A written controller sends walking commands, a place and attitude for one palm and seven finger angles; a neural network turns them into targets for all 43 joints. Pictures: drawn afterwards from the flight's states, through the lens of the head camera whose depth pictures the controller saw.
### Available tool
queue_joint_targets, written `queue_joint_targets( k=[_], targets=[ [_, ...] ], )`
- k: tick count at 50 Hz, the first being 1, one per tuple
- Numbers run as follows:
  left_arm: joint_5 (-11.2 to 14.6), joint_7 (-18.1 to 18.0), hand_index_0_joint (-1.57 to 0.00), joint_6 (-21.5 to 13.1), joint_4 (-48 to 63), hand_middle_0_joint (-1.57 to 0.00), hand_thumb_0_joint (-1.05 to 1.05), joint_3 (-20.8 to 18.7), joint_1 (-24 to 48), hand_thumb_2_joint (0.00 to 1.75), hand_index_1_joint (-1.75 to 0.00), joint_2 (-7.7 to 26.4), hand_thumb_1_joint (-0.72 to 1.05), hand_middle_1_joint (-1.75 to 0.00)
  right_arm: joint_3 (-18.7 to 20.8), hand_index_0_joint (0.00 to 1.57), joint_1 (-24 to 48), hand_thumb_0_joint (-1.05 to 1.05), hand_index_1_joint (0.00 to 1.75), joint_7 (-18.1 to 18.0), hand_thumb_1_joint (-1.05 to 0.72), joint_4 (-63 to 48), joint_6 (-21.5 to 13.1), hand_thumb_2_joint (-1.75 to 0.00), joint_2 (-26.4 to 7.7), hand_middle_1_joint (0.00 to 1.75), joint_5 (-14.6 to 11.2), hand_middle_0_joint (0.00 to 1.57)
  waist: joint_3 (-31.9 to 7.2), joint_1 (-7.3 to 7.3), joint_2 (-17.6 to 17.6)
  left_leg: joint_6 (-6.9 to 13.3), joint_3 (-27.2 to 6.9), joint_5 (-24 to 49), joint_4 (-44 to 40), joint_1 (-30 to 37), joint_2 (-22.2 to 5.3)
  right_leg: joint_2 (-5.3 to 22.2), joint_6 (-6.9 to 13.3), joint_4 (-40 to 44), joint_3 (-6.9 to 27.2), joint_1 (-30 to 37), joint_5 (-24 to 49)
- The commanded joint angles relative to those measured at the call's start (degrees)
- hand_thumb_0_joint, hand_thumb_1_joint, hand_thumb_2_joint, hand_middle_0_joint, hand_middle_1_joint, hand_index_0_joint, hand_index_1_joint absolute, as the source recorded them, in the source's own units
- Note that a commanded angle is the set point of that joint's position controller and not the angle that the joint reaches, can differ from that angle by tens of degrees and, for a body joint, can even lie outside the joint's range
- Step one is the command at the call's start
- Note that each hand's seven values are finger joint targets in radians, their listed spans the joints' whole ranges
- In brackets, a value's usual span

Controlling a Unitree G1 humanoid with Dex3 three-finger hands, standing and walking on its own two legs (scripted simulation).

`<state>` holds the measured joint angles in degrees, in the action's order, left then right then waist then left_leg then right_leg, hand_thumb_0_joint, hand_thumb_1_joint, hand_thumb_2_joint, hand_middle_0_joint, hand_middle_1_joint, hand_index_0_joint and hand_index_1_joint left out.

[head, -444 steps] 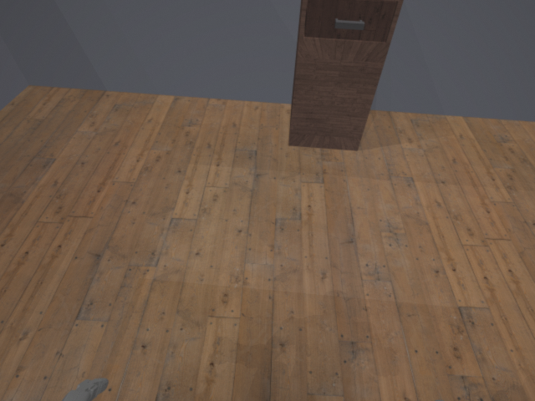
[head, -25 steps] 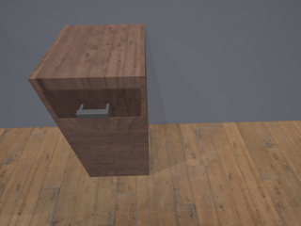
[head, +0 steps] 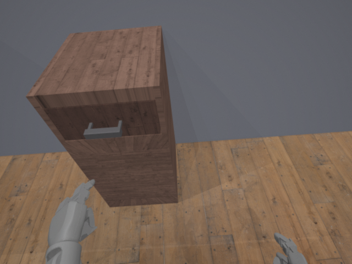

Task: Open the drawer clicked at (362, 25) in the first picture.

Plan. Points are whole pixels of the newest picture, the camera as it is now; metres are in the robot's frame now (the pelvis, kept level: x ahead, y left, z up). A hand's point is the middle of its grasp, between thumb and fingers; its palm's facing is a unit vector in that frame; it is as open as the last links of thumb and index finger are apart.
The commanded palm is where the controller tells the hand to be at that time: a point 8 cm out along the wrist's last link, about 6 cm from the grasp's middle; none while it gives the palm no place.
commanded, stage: raise the hand with hooked fingers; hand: left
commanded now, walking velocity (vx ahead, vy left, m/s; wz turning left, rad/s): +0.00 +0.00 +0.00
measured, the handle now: (104, 128) +0.54 +0.28 -0.04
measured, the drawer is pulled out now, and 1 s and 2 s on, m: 0.00 0.00 0.00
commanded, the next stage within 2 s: move the hooked fingers above the handle in 1.66 s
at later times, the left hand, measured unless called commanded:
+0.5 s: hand (83, 213) +0.23 +0.23 +0.01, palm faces +0.14 -0.02 -0.99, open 10.4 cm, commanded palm +0.19 +0.23 +0.04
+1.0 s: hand (69, 184) +0.28 +0.26 +0.06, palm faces +0.12 -0.08 -0.99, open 13.2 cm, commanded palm +0.25 +0.26 +0.11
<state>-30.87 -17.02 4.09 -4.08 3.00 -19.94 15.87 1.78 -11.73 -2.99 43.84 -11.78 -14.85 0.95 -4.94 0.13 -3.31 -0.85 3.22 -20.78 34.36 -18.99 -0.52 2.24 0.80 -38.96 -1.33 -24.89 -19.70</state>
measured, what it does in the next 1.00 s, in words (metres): stands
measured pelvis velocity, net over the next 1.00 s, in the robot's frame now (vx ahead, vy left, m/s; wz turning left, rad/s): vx -0.01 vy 0.02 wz -0.01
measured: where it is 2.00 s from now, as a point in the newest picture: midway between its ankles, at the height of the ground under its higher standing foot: outside the picture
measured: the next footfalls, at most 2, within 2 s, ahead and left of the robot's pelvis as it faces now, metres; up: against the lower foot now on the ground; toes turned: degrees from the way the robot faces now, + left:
none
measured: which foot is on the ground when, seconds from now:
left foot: down 0.00-1.00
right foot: down 0.00-1.00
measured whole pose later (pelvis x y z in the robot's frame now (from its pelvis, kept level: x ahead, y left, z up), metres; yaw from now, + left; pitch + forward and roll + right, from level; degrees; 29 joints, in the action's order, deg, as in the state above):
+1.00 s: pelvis -0.01 +0.02 +0.00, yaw -1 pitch +5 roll +1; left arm -56.8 -15.7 7.5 -4.1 4.2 -2.0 22.1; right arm 1.9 -6.0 -1.4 35.6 2.7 -13.7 0.6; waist -3.2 -3.6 -3.3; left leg 0.5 1.1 -21.1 35.8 -19.4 0.8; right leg 2.3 -0.6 -37.5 -0.3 -24.2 -18.1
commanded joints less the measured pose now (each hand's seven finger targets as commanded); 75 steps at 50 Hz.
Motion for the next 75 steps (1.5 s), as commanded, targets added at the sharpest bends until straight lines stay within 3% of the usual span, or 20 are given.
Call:
queue_joint_targets(
  k=[1,6,9,11,15,17,20,22,25,30,34,37,42,45,51,59,63,67,70,75],
  targets=[
    [-18.9,-2.8,-0.22,-1.3,-2.7,-0.22,0.0,-0.5,-25.4,0.77,-0.5,1.7,0.6,-0.5,3.1,0.2,8.9,0.0,0.3,3.6,-0.9,-15.7,5.6,-0.9,-5.1,0.3,1.5,0.2,-0.1,-7.78,19.2,0.6,-0.9,14.2,0.0,-11.3,2.8,-3.0,3.1,4.9,5.9,4.2,10.8],
    [-30.5,-8.1,-0.23,-7.0,9.3,-0.23,0.0,-6.8,-13.3,0.72,-0.57,11.0,0.48,-0.57,2.0,0.2,13.0,0.0,0.3,5.8,-0.9,-20.8,10.7,-0.9,-4.1,0.3,1.7,0.2,-6.4,-8.88,9.7,1.1,0.1,11.3,4.2,-14.2,4.5,-2.4,3.2,0.6,10.1,5.2,14.1],
    [-35.1,-13.4,-0.24,-9.0,16.8,-0.24,0.0,-8.7,0.4,0.69,-0.62,13.2,0.41,-0.62,2.6,0.2,12.5,0.0,0.3,5.0,-0.9,-21.5,11.9,-0.9,-2.7,0.3,3.2,0.2,-13.5,-6.77,1.5,2.0,-0.7,10.0,8.8,-11.3,5.0,-2.4,3.4,-2.1,12.5,-0.9,11.4],
    [-35.9,-16.5,-0.24,-10.9,24.3,-0.24,0.0,-10.7,13.4,0.67,-0.64,16.9,0.36,-0.64,2.8,0.2,11.8,0.0,0.3,4.1,-0.9,-20.4,12.4,-0.9,-2.3,0.3,4.2,0.2,-17.6,-3.93,-1.1,2.5,-1.8,10.5,13.6,-8.0,5.2,-1.9,3.3,-3.8,13.2,-6.1,9.7],
    [-33.0,-18.2,-0.25,-14.9,22.5,-0.25,0.0,-8.9,14.8,0.63,-0.7,15.5,0.27,-0.7,2.9,0.2,11.8,0.0,0.3,3.4,-0.9,-19.9,11.1,-0.9,-2.6,0.3,4.0,0.2,-17.0,-1.0,-1.5,2.7,-3.1,7.2,18.7,-7.6,4.6,-1.7,3.0,-5.1,12.5,-14.4,5.4],
    [-31.4,-17.6,-0.25,-12.7,18.4,-0.25,0.0,-8.1,14.9,0.61,-0.74,14.2,0.22,-0.74,2.9,0.2,12.2,0.0,0.3,3.4,-0.9,-19.6,11.0,-0.9,-2.9,0.3,3.8,0.2,-15.7,0.08,0.6,2.8,-3.2,5.5,18.1,-10.1,4.4,-1.9,2.3,-4.6,10.5,-13.0,4.6],
    [-29.1,-13.9,-0.25,-4.1,10.5,-0.25,0.0,-6.2,11.8,0.58,-0.78,12.8,0.15,-0.78,2.2,0.2,13.4,0.0,0.3,2.7,-0.9,-19.8,11.8,-0.9,-3.0,0.3,2.4,0.2,-13.3,-1.27,4.7,2.9,-2.1,5.6,12.8,-14.3,4.2,-1.8,1.1,-1.3,7.4,-2.7,8.7],
    [-26.6,-9.4,-0.26,2.2,7.5,-0.26,0.0,-5.4,8.6,0.56,-0.81,12.5,0.11,-0.81,1.4,0.2,14.2,0.0,0.3,1.9,-0.9,-20.6,12.6,-0.9,-3.1,0.3,0.7,0.2,-13.9,-3.49,10.4,2.7,-1.3,6.2,9.3,-15.7,4.3,-1.3,0.4,1.6,8.9,5.4,10.2],
    [-24.8,-2.4,-0.26,6.3,8.7,-0.26,0.0,-5.5,7.6,0.53,-0.86,15.0,0.04,-0.86,-0.2,0.2,15.7,0.0,0.3,0.4,-0.9,-21.2,13.3,-0.9,-3.6,0.3,-0.3,0.2,-12.4,-5.38,14.0,2.8,-0.6,6.9,4.5,-14.5,3.8,-0.5,-0.5,3.7,9.3,11.8,11.4],
    [-26.4,0.9,-0.27,1.3,12.8,-0.27,0.0,-6.7,8.5,0.48,-0.93,15.5,-0.08,-0.93,-0.2,0.2,12.3,0.0,0.3,0.4,-0.9,-19.8,12.1,-0.9,-3.6,0.3,0.6,0.2,-8.7,-5.73,8.9,2.7,-1.4,8.5,0.2,-9.2,2.9,-1.0,0.4,4.8,5.2,10.4,9.7],
    [-27.9,-3.6,-0.28,-4.5,16.9,-0.28,0.0,-9.6,15.2,0.44,-0.99,17.2,-0.17,-0.99,1.0,0.2,10.7,0.0,0.3,0.5,-0.9,-19.0,10.8,-0.9,-3.6,0.3,1.5,0.2,-10.3,-5.0,2.4,2.6,-1.5,9.2,0.2,-5.3,3.4,-1.3,1.2,5.1,4.5,8.5,8.1],
    [-28.6,-7.3,-0.28,-5.6,17.4,-0.28,0.0,-9.9,20.3,0.41,-1.03,17.2,-0.24,-1.03,2.0,0.2,9.9,0.0,0.3,0.8,-0.9,-18.0,10.5,-0.9,-3.9,0.3,1.8,0.2,-12.1,-3.81,-1.3,2.4,-1.7,11.4,0.8,-2.0,3.3,-1.9,1.8,4.1,2.9,5.7,9.3],
    [-27.4,-7.1,-0.29,-1.5,13.0,-0.29,0.0,-6.5,25.2,0.36,-1.11,15.5,-0.36,-1.11,2.7,0.2,10.3,0.0,0.3,1.3,-0.9,-16.8,10.8,-0.9,-4.9,0.3,0.7,0.2,-12.3,-3.03,-0.1,2.1,-2.3,14.7,-1.0,0.1,2.5,-2.5,1.8,3.6,0.0,5.7,12.4],
    [-26.7,-3.4,-0.29,1.9,11.6,-0.29,0.0,-3.4,27.2,0.33,-1.15,14.5,-0.43,-1.15,2.4,0.2,11.5,0.0,0.3,1.2,-0.9,-16.7,11.3,-0.9,-5.1,0.3,-0.1,0.2,-11.2,-3.51,0.2,1.7,-2.8,17.0,-3.2,1.8,2.0,-2.6,1.8,4.5,-0.6,7.4,13.5],
    [-26.6,4.6,-0.3,4.8,10.1,-0.3,0.0,-3.6,30.4,0.3,-1.2,17.1,-0.5,-1.2,0.7,0.2,11.9,0.0,0.3,1.0,-0.9,-17.6,13.2,-0.9,-5.0,0.3,-0.6,0.2,-8.3,-4.59,3.1,1.6,-3.0,21.4,-6.5,3.6,1.4,-2.7,1.8,7.0,-0.9,11.9,16.0],
    [-27.1,7.9,-0.3,1.7,12.5,-0.3,0.0,-4.7,42.2,0.3,-1.2,19.9,-0.5,-1.2,-0.2,0.2,10.8,0.0,0.3,1.0,-0.9,-16.8,14.0,-0.9,-4.1,0.3,-0.3,0.2,-11.2,-4.5,-2.1,1.0,-3.6,29.3,-7.5,9.2,1.5,-3.0,2.2,9.0,-1.0,15.1,20.5],
    [-25.4,9.5,-0.3,0.9,11.2,-0.3,0.0,-4.7,44.1,0.3,-1.2,20.3,-0.5,-1.2,0.0,0.2,10.0,0.0,0.3,1.0,-0.9,-16.2,14.0,-0.9,-4.4,0.3,-0.5,0.2,-12.1,-4.07,-0.8,1.0,-3.8,31.7,-7.8,10.2,1.5,-3.0,2.0,10.1,-1.1,16.5,22.9],
    [-24.3,11.8,-0.3,1.0,7.6,-0.3,0.0,-3.7,38.0,0.3,-1.2,18.0,-0.5,-1.2,0.2,0.2,9.4,0.0,0.3,1.7,-0.9,-16.2,14.6,-0.9,-4.9,0.3,-0.8,0.2,-10.5,-4.41,2.1,1.1,-3.2,33.1,-8.0,8.5,1.4,-3.0,1.8,10.5,-1.3,17.3,24.9],
    [-24.0,12.5,-0.3,0.0,9.7,-0.3,0.0,-4.9,37.6,0.3,-1.2,19.4,-0.5,-1.2,0.5,0.2,9.4,0.0,0.3,2.0,-0.9,-16.7,14.9,-0.9,-5.4,0.3,-0.6,0.2,-11.7,-4.89,3.5,1.5,-3.0,33.2,-8.1,8.1,1.6,-2.9,1.7,10.3,-1.1,18.6,26.7],
    [-24.4,9.8,-0.3,-3.8,14.3,-0.3,0.0,-8.3,38.9,0.3,-1.2,22.1,-0.5,-1.2,1.0,0.2,9.3,0.0,0.3,2.0,-0.9,-16.9,14.4,-0.9,-5.2,0.3,-0.2,0.2,-14.4,-5.58,1.0,1.6,-3.0,32.7,-7.8,8.6,2.0,-2.7,1.8,9.9,-0.4,19.4,27.2]
  ],
)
